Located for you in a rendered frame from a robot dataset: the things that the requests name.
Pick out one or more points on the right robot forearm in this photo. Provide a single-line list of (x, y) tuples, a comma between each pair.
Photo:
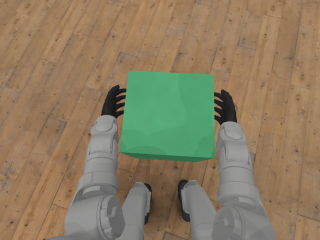
[(236, 180)]

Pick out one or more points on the right robot thigh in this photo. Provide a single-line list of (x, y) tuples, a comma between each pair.
[(201, 211)]

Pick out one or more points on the robot left foot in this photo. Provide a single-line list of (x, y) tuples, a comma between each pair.
[(150, 189)]

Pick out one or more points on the carton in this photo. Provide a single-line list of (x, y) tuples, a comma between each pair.
[(169, 116)]

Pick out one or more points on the right robot hand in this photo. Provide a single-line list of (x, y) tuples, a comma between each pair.
[(228, 112)]

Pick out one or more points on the robot left upper arm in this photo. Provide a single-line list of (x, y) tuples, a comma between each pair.
[(95, 218)]

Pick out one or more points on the robot right upper arm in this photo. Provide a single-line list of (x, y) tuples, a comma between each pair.
[(232, 222)]

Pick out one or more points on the left robot forearm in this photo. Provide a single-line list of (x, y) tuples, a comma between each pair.
[(101, 161)]

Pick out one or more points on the left robot hand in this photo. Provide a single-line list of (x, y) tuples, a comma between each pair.
[(110, 107)]

